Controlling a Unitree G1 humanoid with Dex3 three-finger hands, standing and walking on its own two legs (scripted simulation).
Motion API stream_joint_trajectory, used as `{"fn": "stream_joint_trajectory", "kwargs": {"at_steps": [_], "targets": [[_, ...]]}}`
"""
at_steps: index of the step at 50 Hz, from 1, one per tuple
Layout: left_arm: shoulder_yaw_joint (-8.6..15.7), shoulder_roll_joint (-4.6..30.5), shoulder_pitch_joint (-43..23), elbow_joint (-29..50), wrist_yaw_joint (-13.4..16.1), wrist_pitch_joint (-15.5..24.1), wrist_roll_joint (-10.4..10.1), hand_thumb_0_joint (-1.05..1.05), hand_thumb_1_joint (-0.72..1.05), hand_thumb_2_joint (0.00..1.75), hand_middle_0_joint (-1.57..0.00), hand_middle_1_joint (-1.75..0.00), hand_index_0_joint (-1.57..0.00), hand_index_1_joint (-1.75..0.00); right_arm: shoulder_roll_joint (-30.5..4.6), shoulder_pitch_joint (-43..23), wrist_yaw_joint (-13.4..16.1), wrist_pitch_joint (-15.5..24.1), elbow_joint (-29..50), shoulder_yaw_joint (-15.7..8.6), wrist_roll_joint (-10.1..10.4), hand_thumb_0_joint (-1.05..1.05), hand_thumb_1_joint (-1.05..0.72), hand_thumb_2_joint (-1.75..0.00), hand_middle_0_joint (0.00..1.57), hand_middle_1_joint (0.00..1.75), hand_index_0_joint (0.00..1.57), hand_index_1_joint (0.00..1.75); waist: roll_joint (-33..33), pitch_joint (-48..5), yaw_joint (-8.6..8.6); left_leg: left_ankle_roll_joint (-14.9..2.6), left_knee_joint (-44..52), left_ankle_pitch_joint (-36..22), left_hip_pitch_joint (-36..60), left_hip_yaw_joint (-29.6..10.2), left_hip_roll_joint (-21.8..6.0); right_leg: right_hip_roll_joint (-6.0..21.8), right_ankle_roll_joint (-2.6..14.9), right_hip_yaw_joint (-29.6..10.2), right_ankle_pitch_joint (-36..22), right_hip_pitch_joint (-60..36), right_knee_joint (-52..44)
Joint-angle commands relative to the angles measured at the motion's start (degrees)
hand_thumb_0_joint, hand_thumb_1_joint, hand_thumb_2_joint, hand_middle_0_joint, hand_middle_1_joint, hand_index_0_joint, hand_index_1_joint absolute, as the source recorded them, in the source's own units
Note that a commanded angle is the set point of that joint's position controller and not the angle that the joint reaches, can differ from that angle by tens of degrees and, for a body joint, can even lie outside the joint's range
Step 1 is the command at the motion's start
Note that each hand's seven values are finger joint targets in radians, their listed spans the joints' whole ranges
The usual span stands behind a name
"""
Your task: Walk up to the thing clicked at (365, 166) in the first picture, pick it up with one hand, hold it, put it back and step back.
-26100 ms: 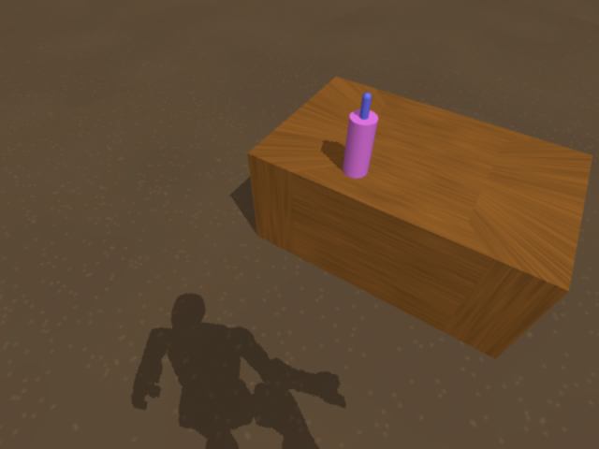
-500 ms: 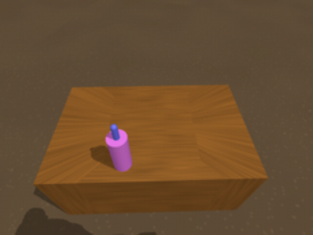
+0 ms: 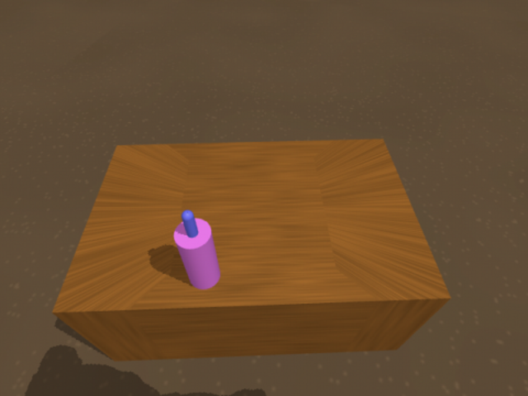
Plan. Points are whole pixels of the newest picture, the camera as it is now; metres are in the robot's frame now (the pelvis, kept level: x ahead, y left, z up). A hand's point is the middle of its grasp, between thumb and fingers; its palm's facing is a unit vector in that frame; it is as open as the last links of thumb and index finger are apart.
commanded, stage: stand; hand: left
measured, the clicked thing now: (196, 247) +0.47 +0.16 -0.19
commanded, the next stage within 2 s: step back in 0.80 s
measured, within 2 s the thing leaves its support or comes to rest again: neither
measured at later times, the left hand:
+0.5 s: hand out of the picture +0.07 +0.25 -0.16, palm faces -0.02 -0.94 -0.35, open 7.4 cm
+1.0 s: hand out of the picture +0.07 +0.27 -0.17, palm faces -0.01 -0.93 -0.38, open 7.4 cm
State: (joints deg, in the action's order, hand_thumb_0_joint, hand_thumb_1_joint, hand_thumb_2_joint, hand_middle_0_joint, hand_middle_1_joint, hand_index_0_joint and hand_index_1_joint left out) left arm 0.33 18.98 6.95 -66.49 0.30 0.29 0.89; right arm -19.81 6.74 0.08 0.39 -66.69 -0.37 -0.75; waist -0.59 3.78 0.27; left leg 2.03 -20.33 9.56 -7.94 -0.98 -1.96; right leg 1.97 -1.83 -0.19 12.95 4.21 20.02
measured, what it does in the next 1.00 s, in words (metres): stands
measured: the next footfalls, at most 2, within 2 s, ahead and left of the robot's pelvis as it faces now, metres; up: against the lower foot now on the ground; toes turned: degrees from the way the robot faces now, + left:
right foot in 1.22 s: -0.08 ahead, -0.12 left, +0.00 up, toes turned +0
left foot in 1.74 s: -0.15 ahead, +0.10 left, +0.00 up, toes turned +4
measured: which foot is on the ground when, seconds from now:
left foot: down 0.00-1.00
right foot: down 0.00-1.00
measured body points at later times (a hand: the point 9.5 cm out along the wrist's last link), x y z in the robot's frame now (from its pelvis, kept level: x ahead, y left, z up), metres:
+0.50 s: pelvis +0.00 +0.00 +0.00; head +0.01 +0.00 +0.45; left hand +0.07 +0.30 -0.13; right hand +0.07 -0.30 -0.14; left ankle +0.02 +0.14 -0.75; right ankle -0.02 -0.14 -0.75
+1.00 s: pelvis -0.03 +0.00 -0.01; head +0.03 +0.00 +0.43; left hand +0.07 +0.32 -0.14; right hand +0.07 -0.31 -0.14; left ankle +0.02 +0.14 -0.75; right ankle -0.02 -0.14 -0.75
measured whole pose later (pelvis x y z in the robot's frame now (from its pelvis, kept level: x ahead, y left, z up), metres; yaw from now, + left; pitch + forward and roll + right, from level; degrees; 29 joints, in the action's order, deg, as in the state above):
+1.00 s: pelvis -0.03 +0.00 -0.01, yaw +0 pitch -2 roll -1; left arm 3.2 21.6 4.2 -58.6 0.3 -1.8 -0.1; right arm -22.2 3.0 -0.8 -1.7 -60.0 -2.1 0.3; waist -0.5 9.8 0.8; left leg 1.3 -32.0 12.8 -17.6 -1.7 -2.1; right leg 1.6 -1.2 0.0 16.3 13.5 31.4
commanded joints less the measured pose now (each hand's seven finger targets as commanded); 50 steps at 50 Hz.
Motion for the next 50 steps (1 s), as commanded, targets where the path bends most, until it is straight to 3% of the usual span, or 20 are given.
{"fn": "stream_joint_trajectory", "kwargs": {"at_steps": [1,8,18,22,29,33,39,40,41,44,47,49,50], "targets": [[2.3,12.2,-1.7,3.4,0.9,1.4,-0.2,0.00,0.90,0.90,-0.20,-0.30,-0.20,-0.30,-11.5,-2.3,0.8,1.0,3.6,-2.2,0.1,0.00,-0.90,-0.90,0.20,0.30,0.20,0.30,1.0,-4.5,-0.30,-2.80,2.1,-11.1,3.1,-3.5,-5.2,5.3,2.12,-3.3,-11.2,1.7,-3.5],[2.3,12.2,-1.8,3.7,0.8,1.3,-0.1,0.00,0.90,0.90,-0.20,-0.30,-0.20,-0.30,-11.7,-2.2,0.8,1.0,3.6,-2.1,0.1,0.00,-0.90,-0.90,0.20,0.30,0.20,0.30,-1.0,-3.8,-0.07,-2.51,3.1,-7.7,2.0,-3.5,-5.0,5.2,2.14,-3.5,-8.7,1.9,-4.1],[2.4,12.4,-2.0,4.2,0.7,1.5,-0.1,0.00,0.90,0.90,-0.20,-0.30,-0.20,-0.30,-11.6,-2.9,0.7,1.1,4.1,-2.2,0.2,0.00,-0.90,-0.90,0.20,0.30,0.20,0.30,1.2,-4.2,-0.17,-2.62,2.5,-10.5,3.1,-3.7,-5.4,5.4,2.22,-3.4,-10.6,1.8,-4.2],[2.4,12.6,-2.3,4.3,0.6,1.3,-0.2,0.00,0.90,0.90,-0.20,-0.30,-0.20,-0.30,-11.8,-2.5,0.6,1.1,3.9,-2.2,0.2,0.00,-0.90,-0.90,0.20,0.30,0.20,0.30,0.5,-3.3,0.02,-2.41,3.7,-7.1,1.9,-3.9,-5.1,5.1,2.35,-3.3,-7.3,2.1,-4.5],[2.5,12.8,-2.1,4.5,0.6,1.4,-0.2,0.00,0.90,0.90,-0.20,-0.30,-0.20,-0.30,-11.8,-2.6,0.5,1.1,4.2,-2.3,0.2,0.00,-0.90,-0.90,0.20,0.30,0.20,0.30,0.9,-3.8,0.04,-2.66,3.3,-7.3,2.6,-3.8,-5.2,5.3,2.28,-3.5,-8.1,2.1,-4.6],[2.5,12.8,-1.8,4.7,0.5,1.4,-0.2,0.00,0.90,0.90,-0.20,-0.30,-0.20,-0.30,-12.1,-2.4,0.5,1.0,4.0,-2.3,0.1,0.00,-0.90,-0.90,0.20,0.30,0.20,0.30,0.0,-3.4,0.06,-2.59,3.7,-4.2,2.5,-3.8,-5.0,5.2,2.38,-3.6,-5.7,3.0,-5.0],[2.4,12.9,-1.6,4.8,0.6,1.4,-0.2,0.00,0.90,0.90,-0.20,-0.30,-0.20,-0.30,-12.1,-2.3,0.5,1.0,4.1,-2.3,0.2,0.00,-0.90,-0.90,0.20,0.30,0.20,0.30,0.4,-4.4,-0.11,-2.70,3.0,-8.4,2.7,-3.8,-5.3,5.4,2.41,-3.6,-8.5,1.7,-4.5],[5.1,16.6,-1.5,5.9,0.8,0.7,-1.3,0.00,0.90,0.90,-0.20,-0.30,-0.20,-0.30,-14.7,-4.7,0.1,0.0,5.6,-3.3,0.5,0.00,-0.90,-0.90,0.20,0.30,0.20,0.30,0.4,1.8,-0.17,-4.25,-2.9,-16.6,-2.3,-4.7,-4.1,4.1,2.82,-4.0,-17.6,6.3,0.8],[5.3,16.2,-0.4,6.6,1.0,0.5,-1.4,0.00,0.90,0.90,-0.20,-0.30,-0.20,-0.30,-13.5,-3.7,0.2,-0.3,6.5,-3.4,1.0,0.00,-0.90,-0.90,0.20,0.30,0.20,0.30,0.7,-0.3,-0.02,-4.68,-5.0,-19.1,-1.9,-3.7,-4.2,4.2,3.57,-3.4,-20.1,5.7,2.3],[5.7,15.7,-1.2,9.2,1.1,0.0,-1.4,0.00,0.90,0.90,-0.20,-0.30,-0.20,-0.30,-13.6,-2.1,0.1,-0.9,7.8,-4.0,1.3,0.00,-0.90,-0.90,0.20,0.30,0.20,0.30,1.2,-5.5,0.72,-5.66,-9.7,-19.1,-1.9,-3.1,-3.4,4.9,6.09,-3.9,-21.7,4.3,5.5],[6.0,15.6,-2.2,11.7,0.9,-0.8,-1.2,0.00,0.90,0.90,-0.20,-0.30,-0.20,-0.30,-14.2,-2.0,-0.1,-1.5,9.5,-4.6,1.2,0.00,-0.90,-0.90,0.20,0.30,0.20,0.30,0.5,-8.9,0.78,-6.58,-12.0,-15.7,-2.4,-3.8,-3.2,5.3,7.44,-4.9,-18.1,5.9,9.1],[5.8,14.8,-3.0,13.2,0.9,-1.5,-1.0,0.00,0.90,0.90,-0.20,-0.30,-0.20,-0.30,-15.7,-2.1,-0.1,-1.9,10.8,-5.4,1.0,0.00,-0.90,-0.90,0.20,0.30,0.20,0.30,-1.5,-9.0,1.12,-9.14,-10.5,-14.6,-4.0,-6.4,-5.4,3.2,6.95,-3.8,-11.5,8.3,14.1],[5.6,14.1,-2.2,13.6,0.8,-1.8,-0.9,0.00,0.90,0.90,-0.20,-0.30,-0.20,-0.30,-16.2,-1.9,-0.2,-1.9,11.4,-5.6,0.9,0.00,-0.90,-0.90,0.20,0.30,0.20,0.30,-3.3,-9.2,1.06,-10.87,-7.8,-15.8,-4.2,-8.6,-7.8,1.0,5.94,-2.5,-6.8,9.3,17.5]]}}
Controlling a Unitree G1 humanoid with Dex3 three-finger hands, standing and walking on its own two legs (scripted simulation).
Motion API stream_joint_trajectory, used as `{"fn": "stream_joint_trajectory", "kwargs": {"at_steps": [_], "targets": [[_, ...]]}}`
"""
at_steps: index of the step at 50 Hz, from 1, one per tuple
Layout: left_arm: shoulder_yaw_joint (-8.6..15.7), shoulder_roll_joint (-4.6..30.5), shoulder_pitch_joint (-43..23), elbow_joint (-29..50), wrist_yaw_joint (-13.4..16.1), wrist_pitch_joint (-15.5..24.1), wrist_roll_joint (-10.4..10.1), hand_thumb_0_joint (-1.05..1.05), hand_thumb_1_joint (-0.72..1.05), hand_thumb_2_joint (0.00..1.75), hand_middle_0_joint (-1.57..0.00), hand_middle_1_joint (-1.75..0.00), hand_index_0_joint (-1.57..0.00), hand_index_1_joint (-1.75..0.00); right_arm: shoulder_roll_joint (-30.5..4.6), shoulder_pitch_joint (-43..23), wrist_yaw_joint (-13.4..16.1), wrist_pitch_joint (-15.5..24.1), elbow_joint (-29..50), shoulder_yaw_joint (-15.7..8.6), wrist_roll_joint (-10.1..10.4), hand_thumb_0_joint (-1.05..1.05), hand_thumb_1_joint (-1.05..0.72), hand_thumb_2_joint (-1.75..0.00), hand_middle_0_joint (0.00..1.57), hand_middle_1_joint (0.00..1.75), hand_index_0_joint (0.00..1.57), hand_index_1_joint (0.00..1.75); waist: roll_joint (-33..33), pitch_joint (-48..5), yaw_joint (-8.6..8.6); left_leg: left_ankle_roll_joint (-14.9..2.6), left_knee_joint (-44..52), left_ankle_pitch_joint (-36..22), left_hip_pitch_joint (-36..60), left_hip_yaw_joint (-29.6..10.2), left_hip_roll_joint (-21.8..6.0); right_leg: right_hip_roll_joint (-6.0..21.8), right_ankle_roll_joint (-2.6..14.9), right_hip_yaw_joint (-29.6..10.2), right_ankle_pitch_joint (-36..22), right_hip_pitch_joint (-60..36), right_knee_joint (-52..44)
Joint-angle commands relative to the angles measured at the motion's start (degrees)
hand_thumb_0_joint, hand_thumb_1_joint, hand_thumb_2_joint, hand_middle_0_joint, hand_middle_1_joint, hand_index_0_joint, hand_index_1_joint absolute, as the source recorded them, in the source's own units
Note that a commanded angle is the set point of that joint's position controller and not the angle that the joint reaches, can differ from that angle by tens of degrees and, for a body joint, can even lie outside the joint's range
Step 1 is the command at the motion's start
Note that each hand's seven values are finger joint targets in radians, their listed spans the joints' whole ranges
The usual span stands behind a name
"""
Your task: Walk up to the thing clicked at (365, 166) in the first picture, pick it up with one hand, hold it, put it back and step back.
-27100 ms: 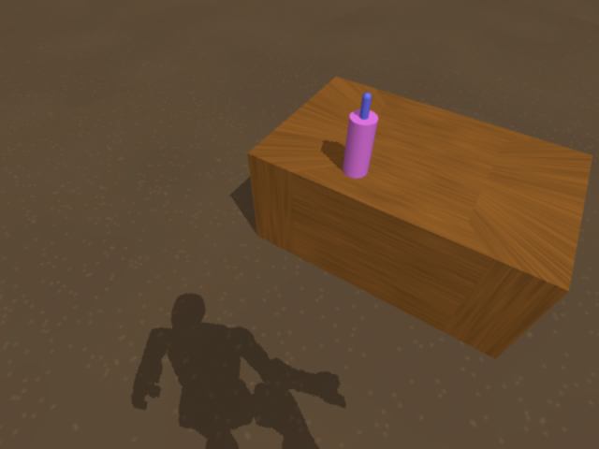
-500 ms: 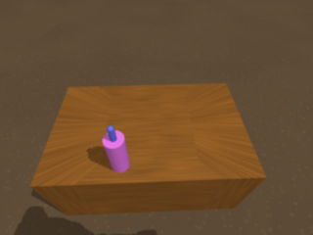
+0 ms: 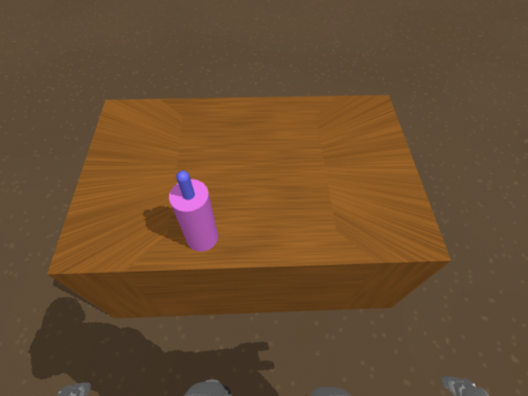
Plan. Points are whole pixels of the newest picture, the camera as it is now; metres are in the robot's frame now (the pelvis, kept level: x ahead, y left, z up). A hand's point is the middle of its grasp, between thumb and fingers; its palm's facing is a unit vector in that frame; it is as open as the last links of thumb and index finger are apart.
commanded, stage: step back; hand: left
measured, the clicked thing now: (193, 210) +0.50 +0.16 -0.18
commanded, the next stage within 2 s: none
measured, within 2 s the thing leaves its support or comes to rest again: neither
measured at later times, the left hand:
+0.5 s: hand out of the picture -0.02 +0.22 -0.13, palm faces +0.03 -0.89 -0.45, open 7.4 cm
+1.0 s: hand out of the picture -0.16 +0.29 -0.15, palm faces +0.06 -0.92 -0.40, open 7.4 cm
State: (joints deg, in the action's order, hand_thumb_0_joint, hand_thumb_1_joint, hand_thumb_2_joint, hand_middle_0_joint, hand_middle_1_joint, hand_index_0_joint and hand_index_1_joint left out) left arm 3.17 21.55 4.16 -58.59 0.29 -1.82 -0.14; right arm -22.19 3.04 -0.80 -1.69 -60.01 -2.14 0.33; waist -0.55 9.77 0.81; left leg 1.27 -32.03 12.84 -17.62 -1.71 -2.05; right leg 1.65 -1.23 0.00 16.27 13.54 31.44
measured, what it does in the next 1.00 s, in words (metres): walks backwards: right foot, then left foot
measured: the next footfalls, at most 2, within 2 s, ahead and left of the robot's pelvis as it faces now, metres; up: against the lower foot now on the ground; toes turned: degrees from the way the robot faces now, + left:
right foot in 0.22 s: -0.05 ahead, -0.13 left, +0.00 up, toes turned -1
left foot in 0.74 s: -0.12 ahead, +0.10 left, +0.00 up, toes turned +3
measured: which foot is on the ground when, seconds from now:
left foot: down 0.00-0.24, up 0.26-0.72, down 0.74-1.00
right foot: down 0.00-0.04, up 0.06-0.20, down 0.22-0.78, up 0.80-1.00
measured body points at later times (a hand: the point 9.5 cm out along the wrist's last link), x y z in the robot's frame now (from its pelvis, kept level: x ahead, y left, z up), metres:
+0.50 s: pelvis -0.09 -0.05 +0.00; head -0.01 -0.09 +0.44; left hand -0.02 +0.27 -0.10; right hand +0.01 -0.35 -0.16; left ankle -0.12 +0.09 -0.66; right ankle -0.09 -0.13 -0.73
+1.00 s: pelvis -0.23 +0.00 +0.00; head -0.18 +0.03 +0.45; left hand -0.16 +0.33 -0.13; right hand -0.09 -0.29 -0.10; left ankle -0.16 +0.10 -0.73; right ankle -0.27 -0.15 -0.63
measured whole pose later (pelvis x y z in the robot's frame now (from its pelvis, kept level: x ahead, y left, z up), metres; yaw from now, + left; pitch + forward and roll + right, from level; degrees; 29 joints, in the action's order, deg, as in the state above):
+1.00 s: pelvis -0.23 +0.00 +0.00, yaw +2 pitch -2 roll -2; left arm 5.4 23.3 11.2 -49.5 1.5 -2.4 0.7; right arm -20.1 5.4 -0.3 -2.5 -49.3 -2.0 -1.9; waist 0.8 8.6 -0.7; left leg -3.1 -32.3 10.8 -19.4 1.6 -0.7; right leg -6.0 -0.9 -7.5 26.2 25.7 72.2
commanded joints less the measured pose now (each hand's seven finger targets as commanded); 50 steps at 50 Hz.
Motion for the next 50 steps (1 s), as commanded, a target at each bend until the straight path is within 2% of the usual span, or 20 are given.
{"fn": "stream_joint_trajectory", "kwargs": {"at_steps": [1,3,6,8,10,11,12,14,16,19,22,28,32,36,37,39,40,41,44,50], "targets": [[2.6,10.4,1.6,5.6,0.7,0.1,0.3,0.00,0.90,0.90,-0.20,-0.30,-0.20,-0.30,-14.9,1.3,0.6,0.1,5.4,-4.2,-0.3,0.00,-0.90,-0.90,0.20,0.30,0.20,0.30,-6.9,-14.8,0.39,-12.16,7.4,-20.0,3.8,-12.1,-11.0,-1.9,3.97,-0.4,-5.4,0.0,11.2],[3.1,10.0,4.2,5.3,0.6,-0.7,0.6,0.00,0.90,0.90,-0.20,-0.30,-0.20,-0.30,-16.7,-0.1,0.8,0.2,7.3,-4.9,-1.2,0.00,-0.90,-0.90,0.20,0.30,0.20,0.30,-12.4,-15.2,0.26,-17.70,11.8,-21.5,0.7,-19.7,-18.0,-5.6,3.07,-1.1,16.6,1.6,26.1],[3.5,9.8,7.2,5.4,0.4,-0.8,0.3,0.00,0.90,0.90,-0.20,-0.30,-0.20,-0.30,-15.6,-2.9,1.4,0.2,10.2,-4.5,-2.0,0.00,-0.90,-0.90,0.20,0.30,0.20,0.30,-11.2,-15.4,-1.83,-17.31,7.5,-21.0,-0.9,-13.6,-16.1,-3.7,3.64,-3.8,16.7,3.4,30.1],[3.7,9.0,10.1,5.3,0.2,-0.5,0.2,0.00,0.90,0.90,-0.20,-0.30,-0.20,-0.30,-14.0,-3.8,1.6,-0.1,11.0,-4.1,-2.0,0.00,-0.90,-0.90,0.20,0.30,0.20,0.30,-11.7,-15.7,-3.81,-14.76,3.5,-21.1,1.0,-10.2,-13.2,-2.5,3.18,-1.7,12.4,1.6,19.0],[4.1,9.2,12.6,4.8,0.8,1.0,1.0,0.00,0.90,0.90,-0.20,-0.30,-0.20,-0.30,-13.3,-4.8,1.6,-1.0,11.1,-3.6,-0.8,0.00,-0.90,-0.90,0.20,0.30,0.20,0.30,-8.4,-13.8,-5.58,-9.26,-5.8,-17.9,1.9,-7.2,-7.7,-0.5,1.52,-2.6,-3.0,-1.8,-6.2],[4.9,12.7,11.6,5.4,1.4,1.6,1.7,0.00,0.90,0.90,-0.20,-0.30,-0.20,-0.30,-11.1,-4.2,1.7,-1.2,11.7,-3.0,-0.1,0.00,-0.90,-0.90,0.20,0.30,0.20,0.30,0.8,-11.3,-4.00,-6.04,-13.6,-8.8,-4.7,-4.8,-1.2,4.0,1.01,-12.3,-14.1,-4.6,-10.6],[6.1,17.9,10.3,6.5,1.6,1.7,2.0,0.00,0.90,0.90,-0.20,-0.30,-0.20,-0.30,-7.7,-3.2,2.1,-1.4,12.5,-2.0,0.1,0.00,-0.90,-0.90,0.20,0.30,0.20,0.30,13.5,-7.1,-2.85,-2.84,-19.0,16.4,-18.3,-4.4,7.6,10.7,2.06,-23.3,-28.6,-8.2,-9.1],[6.5,19.9,3.8,10.8,1.7,1.9,2.7,0.00,0.90,0.90,-0.20,-0.30,-0.20,-0.30,-9.3,1.4,3.2,-1.9,11.4,-2.6,-0.2,0.00,-0.90,-0.90,0.20,0.30,0.20,0.30,9.8,-8.0,-1.03,-2.35,-31.4,22.5,-14.6,-10.5,8.2,19.0,11.98,-26.1,-32.3,1.9,-9.6],[6.0,16.7,0.3,12.2,1.8,2.6,2.6,0.00,0.90,0.90,-0.20,-0.30,-0.20,-0.30,-11.7,1.1,2.9,-1.4,10.0,-3.6,0.2,0.00,-0.90,-0.90,0.20,0.30,0.20,0.30,10.1,-7.9,-0.25,-2.32,-35.8,15.6,-12.8,-11.7,8.1,14.6,9.96,-21.4,-28.0,2.7,-10.3],[5.4,12.9,-1.0,13.4,1.9,2.4,2.0,0.00,0.90,0.90,-0.20,-0.30,-0.20,-0.30,-11.2,6.0,3.2,-1.0,9.1,-2.5,0.0,0.00,-0.90,-0.90,0.20,0.30,0.20,0.30,8.2,-11.7,1.54,-1.73,-35.9,11.0,-15.9,-9.1,10.0,9.4,6.01,-9.8,-38.5,-9.0,-3.6],[5.0,11.3,6.3,13.8,2.7,2.1,1.8,0.00,0.90,0.90,-0.20,-0.30,-0.20,-0.30,-10.4,3.1,3.4,-0.6,10.9,-2.1,-0.7,0.00,-0.90,-0.90,0.20,0.30,0.20,0.30,5.9,-12.5,-2.58,-1.22,-33.7,13.3,-17.4,-8.2,8.6,12.7,10.26,-11.7,-41.7,-15.3,-1.6],[5.5,12.1,11.0,14.3,3.4,1.8,1.2,0.00,0.90,0.90,-0.20,-0.30,-0.20,-0.30,-9.6,2.2,3.0,-0.1,12.6,-2.0,-1.2,0.00,-0.90,-0.90,0.20,0.30,0.20,0.30,8.6,-13.8,-5.43,-1.60,-20.3,16.3,-15.8,-5.3,5.4,15.3,12.83,-13.7,-45.4,-22.2,0.3],[5.5,14.0,7.3,16.4,3.0,1.8,1.1,0.00,0.90,0.90,-0.20,-0.30,-0.20,-0.30,-10.3,5.8,2.2,-0.2,12.3,-2.9,-1.3,0.00,-0.90,-0.90,0.20,0.30,0.20,0.30,9.2,-15.5,-3.42,-2.40,-13.8,15.3,-7.1,-2.0,3.6,16.6,13.74,-13.5,-41.0,-14.8,0.3],[5.0,15.4,0.8,17.8,2.1,1.6,1.0,0.00,0.90,0.90,-0.20,-0.30,-0.20,-0.30,-10.4,11.1,1.1,-0.5,10.3,-3.9,-1.4,0.00,-0.90,-0.90,0.20,0.30,0.20,0.30,6.7,-13.8,1.18,-3.40,-4.1,4.4,5.3,1.2,3.3,13.8,10.56,-10.2,-20.3,0.7,0.2],[4.6,14.5,1.7,17.7,2.0,1.4,1.0,0.00,0.90,0.90,-0.20,-0.30,-0.20,-0.30,-11.6,10.4,1.0,-0.5,10.7,-4.4,-1.6,0.00,-0.90,-0.90,0.20,0.30,0.20,0.30,2.9,-13.1,0.99,-5.46,-2.3,-1.3,6.6,-3.1,0.9,10.7,8.42,-8.6,-13.4,4.8,3.4],[4.0,10.5,1.4,17.8,2.2,1.2,0.2,0.00,0.90,0.90,-0.20,-0.30,-0.20,-0.30,-16.6,7.0,0.7,-0.3,12.7,-5.1,-2.4,0.00,-0.90,-0.90,0.20,0.30,0.20,0.30,-14.1,-11.4,1.23,-15.66,11.9,-10.6,3.8,-24.3,-16.3,-6.6,2.82,0.8,16.5,12.6,23.4],[4.9,11.4,0.7,16.6,2.7,0.7,0.8,0.00,0.90,0.90,-0.20,-0.30,-0.20,-0.30,-19.0,6.4,0.7,-0.2,13.0,-5.6,-2.6,0.00,-0.90,-0.90,0.20,0.30,0.20,0.30,-13.7,-10.3,2.97,-19.64,14.4,-11.1,-2.4,-29.2,-20.1,-8.0,2.15,-6.8,24.1,10.9,35.8],[5.0,11.9,1.7,15.5,2.8,0.6,1.0,0.00,0.90,0.90,-0.20,-0.30,-0.20,-0.30,-17.6,4.9,1.1,-0.1,13.1,-5.4,-2.8,0.00,-0.90,-0.90,0.20,0.30,0.20,0.30,-10.9,-7.9,2.12,-19.74,15.3,-7.2,-4.9,-29.1,-19.8,-7.5,2.34,-8.8,22.3,11.7,41.0],[4.9,11.2,8.4,12.3,2.3,0.0,0.1,0.00,0.90,0.90,-0.20,-0.30,-0.20,-0.30,-12.7,-3.3,1.8,0.0,15.5,-4.0,-3.0,0.00,-0.90,-0.90,0.20,0.30,0.20,0.30,-6.6,-4.4,-3.17,-13.08,15.1,-1.5,-4.5,-14.1,-11.9,-8.4,2.57,-10.4,12.0,16.0,46.3],[4.7,10.4,10.2,12.4,1.6,0.9,1.2,0.00,0.90,0.90,-0.20,-0.30,-0.20,-0.30,-10.6,3.1,1.6,0.6,15.2,-4.2,-1.7,0.00,-0.90,-0.90,0.20,0.30,0.20,0.30,-6.6,-9.9,-0.03,-14.39,10.9,-6.9,13.2,-10.0,-10.4,-5.8,-1.93,-8.0,9.3,17.4,34.2]]}}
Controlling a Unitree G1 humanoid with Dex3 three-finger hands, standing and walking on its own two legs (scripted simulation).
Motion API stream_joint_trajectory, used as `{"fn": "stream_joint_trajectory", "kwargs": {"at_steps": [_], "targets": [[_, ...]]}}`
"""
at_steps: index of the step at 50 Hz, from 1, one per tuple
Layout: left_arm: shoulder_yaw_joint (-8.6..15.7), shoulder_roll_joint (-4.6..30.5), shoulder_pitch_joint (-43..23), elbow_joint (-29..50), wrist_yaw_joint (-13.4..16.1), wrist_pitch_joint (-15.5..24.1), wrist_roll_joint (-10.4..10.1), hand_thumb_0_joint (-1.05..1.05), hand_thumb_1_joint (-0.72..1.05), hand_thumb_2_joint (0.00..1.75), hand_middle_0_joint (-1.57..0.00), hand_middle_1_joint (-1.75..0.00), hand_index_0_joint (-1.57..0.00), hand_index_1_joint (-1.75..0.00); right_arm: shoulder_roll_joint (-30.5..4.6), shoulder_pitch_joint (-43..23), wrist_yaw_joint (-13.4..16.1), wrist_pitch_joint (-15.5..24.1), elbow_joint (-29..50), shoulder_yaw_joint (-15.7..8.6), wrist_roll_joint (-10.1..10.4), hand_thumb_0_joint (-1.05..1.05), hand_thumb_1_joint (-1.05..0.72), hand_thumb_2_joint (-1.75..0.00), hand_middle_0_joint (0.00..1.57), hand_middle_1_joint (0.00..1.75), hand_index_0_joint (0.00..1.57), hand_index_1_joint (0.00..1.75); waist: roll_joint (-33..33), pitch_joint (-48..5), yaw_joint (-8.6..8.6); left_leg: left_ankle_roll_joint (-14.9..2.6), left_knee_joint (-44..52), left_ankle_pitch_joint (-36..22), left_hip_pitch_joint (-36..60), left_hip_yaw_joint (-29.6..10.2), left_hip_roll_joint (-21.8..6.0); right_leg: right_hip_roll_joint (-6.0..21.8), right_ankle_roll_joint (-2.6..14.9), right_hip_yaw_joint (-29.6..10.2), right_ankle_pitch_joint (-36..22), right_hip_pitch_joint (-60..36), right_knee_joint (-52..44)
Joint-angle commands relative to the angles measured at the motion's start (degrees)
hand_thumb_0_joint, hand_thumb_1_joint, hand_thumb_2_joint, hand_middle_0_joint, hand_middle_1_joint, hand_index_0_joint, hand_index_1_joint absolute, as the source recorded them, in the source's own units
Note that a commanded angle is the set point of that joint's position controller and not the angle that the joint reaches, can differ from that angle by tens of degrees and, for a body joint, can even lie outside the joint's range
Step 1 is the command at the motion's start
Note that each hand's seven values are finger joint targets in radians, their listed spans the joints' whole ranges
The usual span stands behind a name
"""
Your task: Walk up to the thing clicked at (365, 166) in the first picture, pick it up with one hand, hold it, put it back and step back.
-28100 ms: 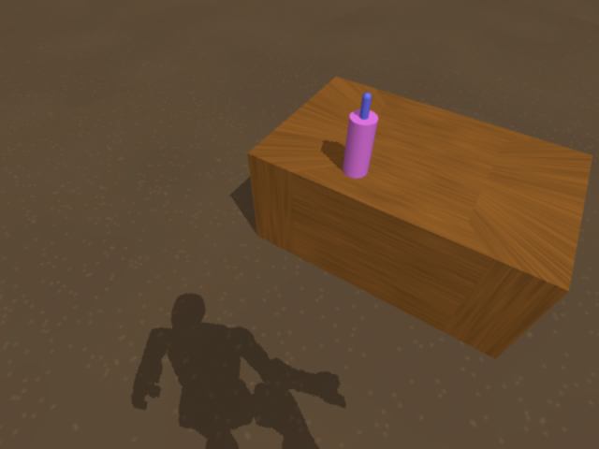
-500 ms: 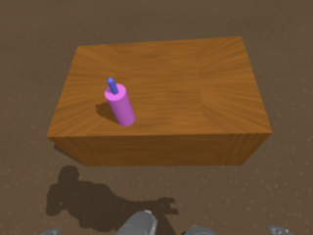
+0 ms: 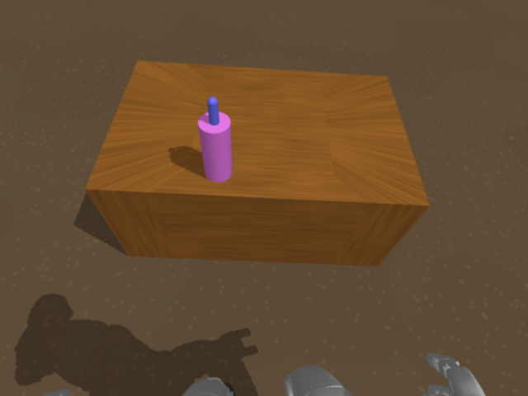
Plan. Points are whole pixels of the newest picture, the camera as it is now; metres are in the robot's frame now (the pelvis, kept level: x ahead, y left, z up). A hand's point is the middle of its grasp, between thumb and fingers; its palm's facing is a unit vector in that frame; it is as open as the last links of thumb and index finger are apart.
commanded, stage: step back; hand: left
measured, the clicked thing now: (215, 139) +0.74 +0.13 -0.18
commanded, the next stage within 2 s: none
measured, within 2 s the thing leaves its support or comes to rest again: neither
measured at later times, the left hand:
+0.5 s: hand out of the picture -0.05 +0.26 -0.13, palm faces -0.03 -0.88 -0.47, open 7.4 cm
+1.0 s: hand out of the picture -0.25 +0.26 -0.16, palm faces -0.08 -0.91 -0.41, open 7.4 cm
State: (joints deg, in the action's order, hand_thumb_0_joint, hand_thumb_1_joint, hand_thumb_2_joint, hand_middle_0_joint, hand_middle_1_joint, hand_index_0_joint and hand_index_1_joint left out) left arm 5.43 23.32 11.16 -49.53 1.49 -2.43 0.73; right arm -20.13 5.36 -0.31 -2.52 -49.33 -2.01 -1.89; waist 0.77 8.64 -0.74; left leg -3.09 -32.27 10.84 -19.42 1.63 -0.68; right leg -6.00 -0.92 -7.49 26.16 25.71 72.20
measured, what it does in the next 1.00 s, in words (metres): walks backwards: right foot, then left foot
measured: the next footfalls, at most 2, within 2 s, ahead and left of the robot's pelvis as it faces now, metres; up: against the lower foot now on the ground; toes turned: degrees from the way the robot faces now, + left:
right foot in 0.20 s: -0.08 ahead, -0.14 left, +0.00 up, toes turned -4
left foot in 0.58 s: -0.18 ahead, +0.12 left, +0.00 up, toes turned -1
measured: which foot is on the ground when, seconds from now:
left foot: down 0.00-0.24, up 0.26-0.56, down 0.58-0.96, up 0.98-1.00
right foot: up 0.00-0.18, down 0.20-0.62, up 0.64-0.92, down 0.94-1.00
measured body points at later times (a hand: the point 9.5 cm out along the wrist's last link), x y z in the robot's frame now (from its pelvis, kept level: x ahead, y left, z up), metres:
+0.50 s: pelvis -0.16 -0.01 +0.00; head -0.10 -0.04 +0.44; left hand -0.05 +0.31 -0.09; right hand -0.12 -0.34 -0.14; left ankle -0.20 +0.14 -0.68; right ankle -0.12 -0.13 -0.73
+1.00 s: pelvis -0.33 +0.00 -0.02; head -0.27 -0.02 +0.43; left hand -0.24 +0.31 -0.13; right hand -0.19 -0.32 -0.13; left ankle -0.23 +0.12 -0.72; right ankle -0.34 -0.13 -0.73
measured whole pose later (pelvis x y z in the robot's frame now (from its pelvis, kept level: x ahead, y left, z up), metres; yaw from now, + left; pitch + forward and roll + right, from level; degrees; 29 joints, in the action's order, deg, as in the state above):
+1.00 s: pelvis -0.33 +0.00 -0.02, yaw -4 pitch -3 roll -3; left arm 3.0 20.1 10.9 -52.5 0.6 -1.1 2.1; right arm -23.7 2.3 0.3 -4.0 -47.5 -2.6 -1.0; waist -5.1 10.3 -1.2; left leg -0.5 -45.5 21.1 -26.7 -3.2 -2.9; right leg -2.4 -0.1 0.5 21.1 13.4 37.4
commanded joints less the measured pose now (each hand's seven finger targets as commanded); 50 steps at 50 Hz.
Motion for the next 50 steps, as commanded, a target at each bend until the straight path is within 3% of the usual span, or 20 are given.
{"fn": "stream_joint_trajectory", "kwargs": {"at_steps": [1,4,10,11,12,13,14,17,21,25,29,31,32,36,41,46,47,48,49,50], "targets": [[2.2,8.6,3.1,3.8,0.3,1.6,0.3,0.00,0.90,0.90,-0.20,-0.30,-0.20,-0.30,-13.3,1.2,1.0,1.4,4.6,-4.4,0.5,0.00,-0.90,-0.90,0.20,0.30,0.20,0.30,-9.0,-10.0,2.25,-10.65,10.9,-4.6,17.0,-13.7,-12.4,2.4,-2.55,0.7,0.6,4.4,-10.1],[1.7,8.8,4.3,3.7,0.0,1.6,0.2,0.00,0.90,0.90,-0.20,-0.30,-0.20,-0.30,-15.0,1.3,0.8,0.8,5.7,-5.3,0.1,0.00,-0.90,-0.90,0.20,0.30,0.20,0.30,-10.7,-12.8,2.69,-11.19,11.0,-0.2,16.4,-13.3,-14.4,4.9,-2.22,3.9,3.5,-1.5,-21.1],[3.1,10.0,17.1,-2.5,-0.8,1.3,1.2,0.00,0.90,0.90,-0.20,-0.30,-0.20,-0.30,-15.6,-2.9,0.4,-1.0,6.6,-5.7,0.3,0.00,-0.90,-0.90,0.20,0.30,0.20,0.30,-9.6,-14.0,-2.38,-3.41,10.5,19.4,-2.9,-10.9,-11.7,6.1,3.38,6.9,-4.6,-21.0,-43.2],[3.9,12.3,16.4,-1.6,-0.8,1.4,2.0,0.00,0.90,0.90,-0.20,-0.30,-0.20,-0.30,-13.3,-2.6,0.2,-1.1,6.9,-5.0,0.9,0.00,-0.90,-0.90,0.20,0.30,0.20,0.30,0.5,-11.0,-2.71,0.66,0.5,22.2,-9.2,-6.3,-5.8,12.1,6.90,-6.0,4.8,-18.2,-49.7],[4.9,17.6,10.1,1.5,-0.9,1.3,2.4,0.00,0.90,0.90,-0.20,-0.30,-0.20,-0.30,-10.2,-4.1,0.6,-0.9,7.5,-4.6,1.0,0.00,-0.90,-0.90,0.20,0.30,0.20,0.30,15.4,-4.6,-3.26,4.37,-16.5,19.7,-14.4,-2.5,5.5,24.8,12.52,-24.0,14.9,-6.1,-59.1],[5.3,22.1,1.9,5.0,-0.3,1.4,2.7,0.00,0.90,0.90,-0.20,-0.30,-0.20,-0.30,-13.6,-4.8,1.5,-1.2,7.0,-5.9,0.5,0.00,-0.90,-0.90,0.20,0.30,0.20,0.30,17.5,0.1,-3.72,5.24,-31.6,20.6,-9.2,-11.2,4.5,32.5,19.16,-30.4,17.3,9.8,-63.9],[5.1,20.2,-3.2,6.7,0.2,1.8,2.4,0.00,0.90,0.90,-0.20,-0.30,-0.20,-0.30,-15.9,-2.2,1.3,-1.5,5.8,-6.6,0.8,0.00,-0.90,-0.90,0.20,0.30,0.20,0.30,14.9,2.4,-0.47,5.01,-38.4,17.5,-5.9,-14.0,3.4,31.3,18.21,-26.2,16.9,15.5,-64.2],[3.3,11.1,-10.1,7.7,0.4,2.2,2.1,0.00,0.90,0.90,-0.20,-0.30,-0.20,-0.30,-11.6,8.0,1.3,-0.8,1.3,-4.7,2.0,0.00,-0.90,-0.90,0.20,0.30,0.20,0.30,7.0,-3.4,5.42,4.16,-40.5,10.5,-7.6,-12.3,10.1,15.9,8.45,0.3,-13.0,1.0,-52.8],[3.3,10.3,1.2,6.7,1.0,2.1,2.2,0.00,0.90,0.90,-0.20,-0.30,-0.20,-0.30,-11.2,4.4,2.1,0.6,3.8,-3.3,1.6,0.00,-0.90,-0.90,0.20,0.30,0.20,0.30,9.2,-8.2,-1.92,5.21,-27.5,16.4,-14.4,-8.9,6.3,18.3,9.73,-1.5,-29.3,-21.6,-45.3],[3.4,11.3,3.8,6.3,1.6,1.0,1.6,0.00,0.90,0.90,-0.20,-0.30,-0.20,-0.30,-10.3,4.0,2.3,1.4,4.6,-3.0,0.5,0.00,-0.90,-0.90,0.20,0.30,0.20,0.30,12.5,-11.8,-3.70,4.28,-10.2,19.8,-10.3,-5.2,2.0,22.0,11.66,-3.3,-44.1,-29.5,-39.4],[2.1,11.6,-3.9,9.0,0.8,-0.3,0.2,0.00,0.90,0.90,-0.20,-0.30,-0.20,-0.30,-12.8,13.1,2.0,1.4,0.2,-4.6,0.3,0.00,-0.90,-0.90,0.20,0.30,0.20,0.30,7.3,-14.5,1.33,1.93,9.5,-1.8,6.9,-1.9,1.6,19.3,7.48,-0.7,-34.0,-17.0,-33.4],[0.8,7.6,-3.6,9.8,0.7,-0.3,-0.8,0.00,0.90,0.90,-0.20,-0.30,-0.20,-0.30,-21.1,8.6,1.5,1.0,2.1,-6.1,-0.4,0.00,-0.90,-0.90,0.20,0.30,0.20,0.30,-14.0,-12.6,0.18,-7.78,11.2,-16.4,11.4,-27.6,-17.4,3.8,2.01,9.0,1.5,2.0,-18.8],[2.2,10.5,-8.6,9.9,1.6,-0.3,0.0,0.00,0.90,0.90,-0.20,-0.30,-0.20,-0.30,-25.0,6.6,1.1,0.9,3.3,-6.5,-0.6,0.00,-0.90,-0.90,0.20,0.30,0.20,0.30,-17.2,-10.5,4.41,-15.39,13.4,-16.4,0.2,-33.7,-22.8,2.9,1.07,2.1,14.5,-1.0,-7.8],[1.9,9.7,-2.4,5.6,0.7,-0.4,-1.0,0.00,0.90,0.90,-0.20,-0.30,-0.20,-0.30,-15.5,-1.4,2.0,1.4,5.0,-3.9,-0.8,0.00,-0.90,-0.90,0.20,0.30,0.20,0.30,-8.2,-7.6,-1.77,-9.09,7.3,-23.0,2.7,-13.1,-12.0,0.7,2.16,-2.6,2.7,2.0,3.2],[0.8,8.1,-2.3,5.3,0.6,1.5,-0.1,0.00,0.90,0.90,-0.20,-0.30,-0.20,-0.30,-13.8,1.8,1.5,0.3,5.4,-3.8,-0.2,0.00,-0.90,-0.90,0.20,0.30,0.20,0.30,-12.1,-8.7,1.05,-11.63,3.0,-26.4,13.5,-11.9,-12.8,4.7,-1.24,3.7,4.4,0.6,-19.0],[1.0,8.2,4.4,0.6,0.5,3.4,0.8,0.00,0.90,0.90,-0.20,-0.30,-0.20,-0.30,-16.0,0.1,0.9,-1.1,5.0,-4.2,0.9,0.00,-0.90,-0.90,0.20,0.30,0.20,0.30,-9.9,-17.5,-0.42,-6.06,-5.9,-14.0,12.0,-9.5,-10.2,4.8,1.09,9.0,-14.9,-15.8,-52.8],[1.9,11.3,4.1,0.1,0.6,3.7,1.6,0.00,0.90,0.90,-0.20,-0.30,-0.20,-0.30,-13.0,0.1,0.9,-1.1,5.2,-3.4,1.2,0.00,-0.90,-0.90,0.20,0.30,0.20,0.30,-4.3,-16.4,-0.30,-3.34,-9.1,-3.0,1.7,-9.2,-6.9,8.7,2.57,-0.2,-15.4,-20.5,-50.2],[3.3,16.3,4.0,0.9,0.5,3.9,2.1,0.00,0.90,0.90,-0.20,-0.30,-0.20,-0.30,-10.3,0.7,0.9,-0.8,6.3,-2.5,1.4,0.00,-0.90,-0.90,0.20,0.30,0.20,0.30,9.4,-14.1,-0.34,0.70,-15.7,14.7,-12.2,-6.8,1.4,19.2,6.62,-16.4,-13.6,-22.5,-50.8],[4.1,20.7,0.5,2.6,0.4,3.4,2.2,0.00,0.90,0.90,-0.20,-0.30,-0.20,-0.30,-11.9,-2.9,1.7,-1.1,7.1,-3.4,1.1,0.00,-0.90,-0.90,0.20,0.30,0.20,0.30,11.8,-10.7,-3.47,2.83,-26.8,23.9,-9.2,-10.1,3.3,30.2,17.15,-24.3,-12.1,-7.3,-54.2],[4.0,20.6,-3.9,4.1,0.8,3.6,2.0,0.00,0.90,0.90,-0.20,-0.30,-0.20,-0.30,-14.5,-2.3,1.9,-1.3,6.2,-4.7,1.2,0.00,-0.90,-0.90,0.20,0.30,0.20,0.30,11.8,-6.6,-1.97,3.32,-33.5,22.8,-5.0,-13.4,1.2,31.9,18.68,-26.0,-10.3,2.3,-56.0]]}}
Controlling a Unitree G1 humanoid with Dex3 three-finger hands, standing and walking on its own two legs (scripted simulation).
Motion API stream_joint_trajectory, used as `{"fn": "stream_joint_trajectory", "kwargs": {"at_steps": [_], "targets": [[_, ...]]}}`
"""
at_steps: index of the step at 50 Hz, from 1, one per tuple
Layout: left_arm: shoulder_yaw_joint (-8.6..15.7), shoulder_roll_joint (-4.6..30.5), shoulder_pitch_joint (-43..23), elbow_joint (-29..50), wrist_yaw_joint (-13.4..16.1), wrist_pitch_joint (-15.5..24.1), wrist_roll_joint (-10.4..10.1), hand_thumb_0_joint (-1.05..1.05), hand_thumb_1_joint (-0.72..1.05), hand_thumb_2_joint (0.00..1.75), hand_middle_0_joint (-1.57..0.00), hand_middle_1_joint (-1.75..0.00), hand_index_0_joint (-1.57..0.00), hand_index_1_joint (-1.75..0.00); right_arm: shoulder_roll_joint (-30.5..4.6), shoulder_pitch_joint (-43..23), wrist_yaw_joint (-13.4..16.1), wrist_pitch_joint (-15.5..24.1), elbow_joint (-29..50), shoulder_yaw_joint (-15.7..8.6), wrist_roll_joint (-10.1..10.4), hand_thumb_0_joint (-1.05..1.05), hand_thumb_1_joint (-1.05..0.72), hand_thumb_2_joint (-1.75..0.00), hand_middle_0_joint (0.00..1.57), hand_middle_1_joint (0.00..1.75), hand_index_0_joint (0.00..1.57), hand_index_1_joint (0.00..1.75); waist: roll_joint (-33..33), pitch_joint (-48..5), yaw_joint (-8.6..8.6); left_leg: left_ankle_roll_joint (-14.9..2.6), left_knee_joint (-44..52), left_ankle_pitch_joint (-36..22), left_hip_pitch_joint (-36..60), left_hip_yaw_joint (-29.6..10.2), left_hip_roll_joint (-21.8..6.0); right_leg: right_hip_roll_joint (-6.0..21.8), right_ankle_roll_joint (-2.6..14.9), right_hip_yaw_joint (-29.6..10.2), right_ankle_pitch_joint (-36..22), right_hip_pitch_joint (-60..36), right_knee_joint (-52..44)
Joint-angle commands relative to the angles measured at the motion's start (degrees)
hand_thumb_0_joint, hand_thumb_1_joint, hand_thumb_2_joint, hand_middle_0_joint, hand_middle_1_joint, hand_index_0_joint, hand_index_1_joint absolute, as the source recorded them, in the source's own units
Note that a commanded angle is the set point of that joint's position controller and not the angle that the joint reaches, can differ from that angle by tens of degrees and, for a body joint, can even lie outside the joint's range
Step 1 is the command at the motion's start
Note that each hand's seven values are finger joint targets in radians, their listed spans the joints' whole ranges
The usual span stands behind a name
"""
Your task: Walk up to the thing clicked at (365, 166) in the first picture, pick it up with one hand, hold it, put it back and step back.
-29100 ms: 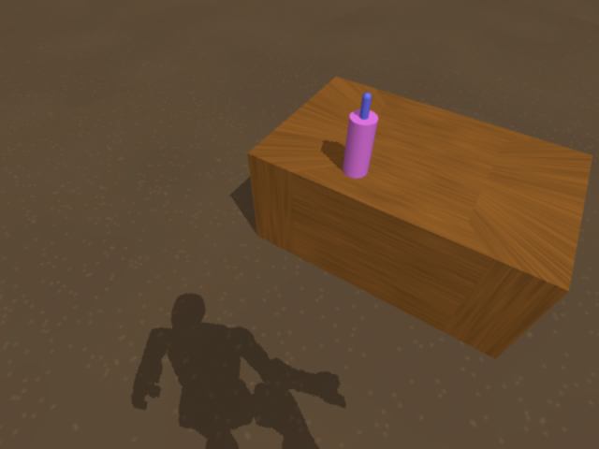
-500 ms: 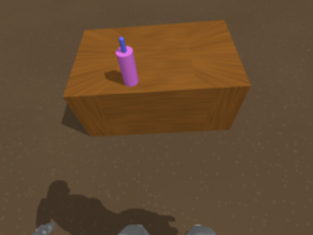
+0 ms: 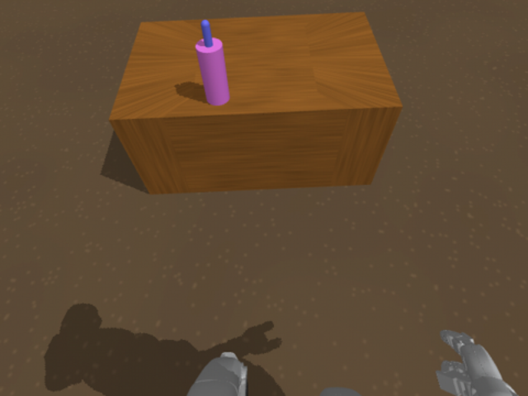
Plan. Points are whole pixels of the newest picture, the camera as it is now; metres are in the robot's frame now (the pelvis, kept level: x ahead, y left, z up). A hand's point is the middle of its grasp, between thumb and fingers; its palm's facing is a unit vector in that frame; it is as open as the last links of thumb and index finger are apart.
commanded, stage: step back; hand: left
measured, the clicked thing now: (212, 63) +1.06 +0.20 -0.16
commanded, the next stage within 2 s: stand in 1.14 s
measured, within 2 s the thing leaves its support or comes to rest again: neither
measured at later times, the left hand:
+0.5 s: hand out of the picture +0.00 +0.29 -0.14, palm faces +0.03 -0.93 -0.36, open 7.4 cm
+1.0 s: hand out of the picture +0.08 +0.27 -0.13, palm faces +0.06 -0.93 -0.35, open 7.4 cm
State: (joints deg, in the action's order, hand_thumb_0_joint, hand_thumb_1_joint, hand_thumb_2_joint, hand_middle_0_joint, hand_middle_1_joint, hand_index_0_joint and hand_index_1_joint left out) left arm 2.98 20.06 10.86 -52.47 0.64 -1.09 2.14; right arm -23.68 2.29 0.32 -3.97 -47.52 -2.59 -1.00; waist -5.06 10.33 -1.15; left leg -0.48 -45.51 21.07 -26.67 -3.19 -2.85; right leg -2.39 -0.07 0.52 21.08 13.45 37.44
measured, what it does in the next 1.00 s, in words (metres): steps on the spot: left foot, then right foot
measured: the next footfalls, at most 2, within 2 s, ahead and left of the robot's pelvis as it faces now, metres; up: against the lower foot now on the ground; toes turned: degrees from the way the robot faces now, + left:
left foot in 0.24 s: -0.01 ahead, +0.13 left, +0.00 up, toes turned +4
right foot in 0.50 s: +0.02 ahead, -0.12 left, +0.00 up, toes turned +1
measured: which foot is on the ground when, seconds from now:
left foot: up 0.00-0.22, down 0.24-1.00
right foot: down 0.00-0.26, up 0.28-0.48, down 0.50-1.00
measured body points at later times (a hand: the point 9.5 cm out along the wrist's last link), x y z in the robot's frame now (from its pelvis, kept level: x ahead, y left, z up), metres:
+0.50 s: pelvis -0.05 +0.01 +0.01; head -0.04 +0.03 +0.46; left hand +0.00 +0.34 -0.12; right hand +0.02 -0.29 -0.11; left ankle -0.08 +0.14 -0.72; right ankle -0.03 -0.12 -0.71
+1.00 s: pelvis -0.02 +0.01 +0.02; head +0.00 +0.01 +0.47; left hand +0.07 +0.32 -0.11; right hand +0.11 -0.28 -0.10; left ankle -0.05 +0.13 -0.72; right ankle -0.02 -0.12 -0.72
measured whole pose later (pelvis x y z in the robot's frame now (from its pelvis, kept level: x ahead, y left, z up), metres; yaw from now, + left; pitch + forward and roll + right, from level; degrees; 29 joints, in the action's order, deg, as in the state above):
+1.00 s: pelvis -0.02 +0.01 +0.02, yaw +3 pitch -1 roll +0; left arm 1.7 20.9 4.5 -59.0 -0.1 1.0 0.7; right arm -19.5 4.1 0.2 1.3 -59.6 -1.1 -0.9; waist 0.2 3.9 -0.6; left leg 0.5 -30.9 19.0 -10.5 -0.1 -1.1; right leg 1.0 -0.5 1.5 17.1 11.4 29.9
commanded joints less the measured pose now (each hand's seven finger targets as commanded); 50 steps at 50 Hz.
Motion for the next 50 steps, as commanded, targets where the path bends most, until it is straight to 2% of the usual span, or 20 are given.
{"fn": "stream_joint_trajectory", "kwargs": {"at_steps": [1,3,7,10,11,12,13,14,18,22,25,27,28,30,35,36,38,41,44,50], "targets": [[5.6,20.8,-5.1,6.9,1.6,2.3,0.5,0.00,0.90,0.90,-0.20,-0.30,-0.20,-0.30,-11.7,1.8,0.7,0.2,3.0,-4.0,0.4,0.00,-0.90,-0.90,0.20,0.30,0.20,0.30,14.0,-6.7,-0.07,0.55,-22.0,9.5,4.5,-8.9,4.2,24.8,15.77,-27.6,-7.6,16.1,-19.8],[4.7,16.5,-8.3,7.3,1.6,2.2,0.4,0.00,0.90,0.90,-0.20,-0.30,-0.20,-0.30,-10.1,5.7,0.5,0.7,0.6,-3.5,1.0,0.00,-0.90,-0.90,0.20,0.30,0.20,0.30,10.1,-7.9,2.39,0.88,-24.0,5.6,1.4,-6.4,8.6,16.7,12.22,-13.0,-15.6,8.5,-13.4],[5.0,16.4,-1.6,5.6,1.0,2.1,1.4,0.00,0.90,0.90,-0.20,-0.30,-0.20,-0.30,-8.8,3.8,0.1,2.6,1.0,-2.6,-0.1,0.00,-0.90,-0.90,0.20,0.30,0.20,0.30,15.1,-9.0,-2.15,1.48,-3.0,7.7,-0.2,0.6,5.1,12.6,9.09,-11.6,6.4,-1.7,-13.8],[5.3,17.1,-3.0,5.3,0.2,1.2,1.0,0.00,0.90,0.90,-0.20,-0.30,-0.20,-0.30,-7.6,9.0,0.0,4.3,-1.7,-2.9,-0.8,0.00,-0.90,-0.90,0.20,0.30,0.20,0.30,17.8,-11.6,-0.41,0.77,20.1,5.5,11.1,3.6,3.5,14.2,8.48,-11.2,6.6,-1.7,-9.5],[4.5,15.3,-2.1,5.2,0.0,0.6,0.7,0.00,0.90,0.90,-0.20,-0.30,-0.20,-0.30,-7.7,11.6,0.3,5.0,-3.4,-3.5,-1.2,0.00,-0.90,-0.90,0.20,0.30,0.20,0.30,14.0,-12.2,0.74,0.23,28.4,0.7,18.4,1.4,4.1,12.6,6.70,-9.6,3.0,1.9,-2.8],[3.0,10.7,1.5,5.2,-0.1,0.2,0.2,0.00,0.90,0.90,-0.20,-0.30,-0.20,-0.30,-10.6,12.0,0.6,5.6,-3.9,-4.5,-2.1,0.00,-0.90,-0.90,0.20,0.30,0.20,0.30,2.0,-12.5,-0.38,-1.81,30.3,6.9,24.8,-13.4,-3.0,8.8,3.99,-6.4,4.9,11.7,8.4],[1.9,7.2,3.0,5.3,-0.3,0.2,-0.7,0.00,0.90,0.90,-0.20,-0.30,-0.20,-0.30,-14.0,8.8,0.8,6.0,-2.7,-4.7,-2.7,0.00,-0.90,-0.90,0.20,0.30,0.20,0.30,-6.0,-9.8,-1.62,-5.18,31.9,12.6,24.9,-29.2,-13.1,2.3,1.10,-0.7,10.0,24.7,16.6],[3.8,14.2,-3.9,4.6,0.3,0.4,-0.2,0.00,0.90,0.90,-0.20,-0.30,-0.20,-0.30,-18.6,8.1,0.5,6.1,-2.4,-5.0,-1.5,0.00,-0.90,-0.90,0.20,0.30,0.20,0.30,-2.3,-5.3,2.37,-12.17,34.5,23.7,10.3,-34.6,-18.4,5.8,0.56,-6.3,11.1,19.1,15.0],[3.6,13.9,-1.7,2.4,-1.6,1.3,-1.1,0.00,0.90,0.90,-0.20,-0.30,-0.20,-0.30,-11.2,2.8,0.5,7.4,-2.3,-3.1,-1.7,0.00,-0.90,-0.90,0.20,0.30,0.20,0.30,-3.0,-3.2,-0.96,-6.99,29.9,8.1,11.2,-13.2,-8.0,6.1,1.45,-4.3,0.7,12.7,10.0],[3.6,12.4,-4.3,1.9,-1.9,1.8,-0.6,0.00,0.90,0.90,-0.20,-0.30,-0.20,-0.30,-12.5,7.3,0.1,6.7,-3.9,-4.0,-1.8,0.00,-0.90,-0.90,0.20,0.30,0.20,0.30,-5.5,-5.6,2.15,-7.52,27.8,5.5,11.8,-11.8,-7.8,3.7,0.99,-0.4,3.7,5.6,0.0],[3.3,11.5,-1.3,-0.4,-1.2,2.8,-0.3,0.00,0.90,0.90,-0.20,-0.30,-0.20,-0.30,-10.5,5.6,0.2,5.8,-3.3,-3.2,-0.6,0.00,-0.90,-0.90,0.20,0.30,0.20,0.30,-3.5,-7.7,-0.34,-4.76,19.6,-3.0,7.4,-5.8,-5.0,1.1,2.05,2.4,-4.7,-6.4,-13.4],[4.4,14.9,3.1,-1.5,-0.4,3.7,0.2,0.00,0.90,0.90,-0.20,-0.30,-0.20,-0.30,-6.4,6.1,0.4,5.9,-2.2,-1.8,0.5,0.00,-0.90,-0.90,0.20,0.30,0.20,0.30,5.8,-12.7,-2.29,-0.93,7.3,-9.9,0.1,-1.8,-0.2,9.5,5.44,-11.9,-10.9,-16.8,-14.7],[4.8,18.7,3.3,-1.8,-0.3,3.8,-0.2,0.00,0.90,0.90,-0.20,-0.30,-0.20,-0.30,-5.3,5.2,0.7,5.9,-1.8,-1.6,0.4,0.00,-0.90,-0.90,0.20,0.30,0.20,0.30,12.9,-12.6,-2.37,-0.11,0.8,4.9,-1.8,1.2,4.9,18.2,10.42,-23.2,-3.5,-13.2,-18.5],[4.5,18.2,-3.2,0.7,-0.6,3.6,-0.1,0.00,0.90,0.90,-0.20,-0.30,-0.20,-0.30,-8.2,8.3,0.8,6.1,-4.1,-2.4,-0.1,0.00,-0.90,-0.90,0.20,0.30,0.20,0.30,12.2,-8.8,0.43,0.30,1.6,12.3,5.0,0.3,1.6,22.7,15.00,-24.7,-3.5,-2.3,-18.1],[2.1,12.6,-7.4,1.2,-0.6,3.4,-1.3,0.00,0.90,0.90,-0.20,-0.30,-0.20,-0.30,-8.4,10.4,0.7,7.4,-7.0,-2.8,-0.5,0.00,-0.90,-0.90,0.20,0.30,0.20,0.30,8.1,-14.3,2.60,-2.95,20.7,-20.2,21.7,-5.2,-3.4,9.8,3.32,-5.8,-25.3,2.6,-5.2],[1.8,11.8,-6.6,0.9,-0.6,3.2,-1.7,0.00,0.90,0.90,-0.20,-0.30,-0.20,-0.30,-9.4,9.0,1.0,7.5,-6.8,-2.8,-0.5,0.00,-0.90,-0.90,0.20,0.30,0.20,0.30,5.9,-14.8,1.47,-4.43,21.8,-22.8,21.4,-8.7,-6.8,7.4,2.09,-3.9,-20.6,2.8,-3.8],[1.8,12.4,-5.5,-0.9,-0.5,3.1,-1.7,0.00,0.90,0.90,-0.20,-0.30,-0.20,-0.30,-10.9,3.0,0.7,7.0,-6.2,-2.4,-0.1,0.00,-0.90,-0.90,0.20,0.30,0.20,0.30,4.5,-11.7,-0.38,-5.97,19.9,-17.0,12.5,-7.7,-8.0,6.5,1.96,-3.3,-9.5,-3.3,-8.9],[1.9,14.1,-6.5,-1.8,-0.3,3.7,-1.4,0.00,0.90,0.90,-0.20,-0.30,-0.20,-0.30,-8.3,2.6,0.8,6.6,-7.3,-1.8,-0.1,0.00,-0.90,-0.90,0.20,0.30,0.20,0.30,5.1,-11.9,0.67,-1.42,17.2,-22.1,13.5,-0.4,-2.3,10.3,4.34,-7.4,-24.0,-6.0,-10.7],[1.9,13.8,-5.9,-2.5,0.1,3.8,-1.7,0.00,0.90,0.90,-0.20,-0.30,-0.20,-0.30,-8.4,2.9,0.8,6.5,-8.4,-1.7,0.1,0.00,-0.90,-0.90,0.20,0.30,0.20,0.30,3.6,-15.1,0.60,-1.62,16.3,-28.0,16.3,-0.1,-2.9,10.3,4.15,-5.8,-30.7,-8.3,-9.6],[1.7,13.4,-8.5,-3.0,0.3,3.4,-1.4,0.00,0.90,0.90,-0.20,-0.30,-0.20,-0.30,-7.7,1.2,0.8,6.0,-9.2,-1.7,0.2,0.00,-0.90,-0.90,0.20,0.30,0.20,0.30,5.4,-16.0,0.85,-1.72,18.4,-27.2,17.5,-0.2,-3.6,9.8,3.50,-4.8,-27.9,-8.5,-10.3]]}}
